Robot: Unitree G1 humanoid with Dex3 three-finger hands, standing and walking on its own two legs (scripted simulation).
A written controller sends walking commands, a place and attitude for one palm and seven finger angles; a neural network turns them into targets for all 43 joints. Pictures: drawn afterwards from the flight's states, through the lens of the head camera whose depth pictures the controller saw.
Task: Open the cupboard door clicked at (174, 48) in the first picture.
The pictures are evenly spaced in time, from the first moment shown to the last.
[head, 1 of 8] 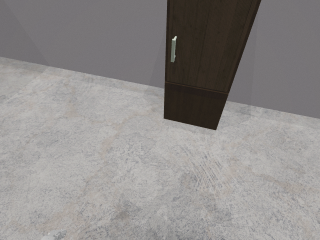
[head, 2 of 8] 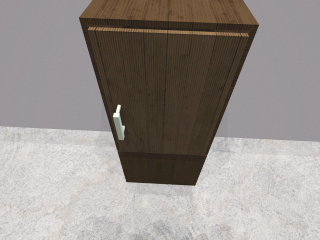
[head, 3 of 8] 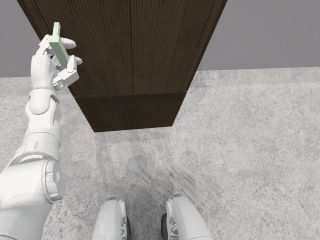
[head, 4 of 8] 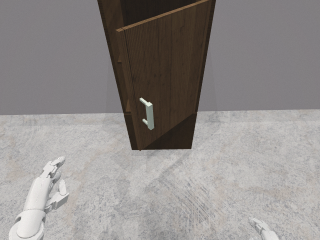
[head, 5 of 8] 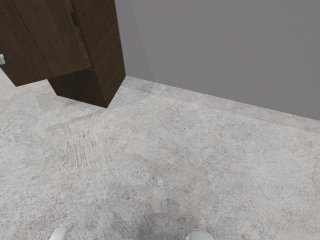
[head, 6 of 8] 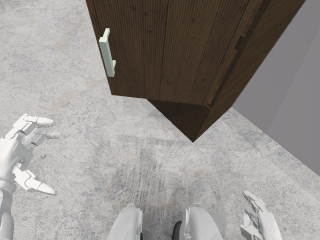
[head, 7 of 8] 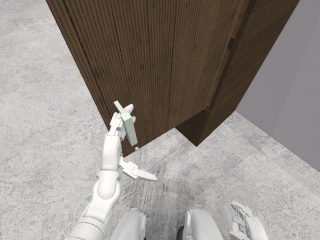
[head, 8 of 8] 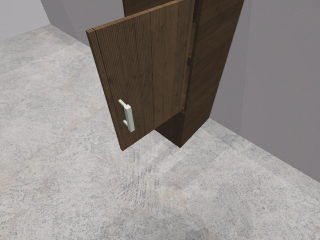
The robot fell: no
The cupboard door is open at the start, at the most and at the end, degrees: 0 83 83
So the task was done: yes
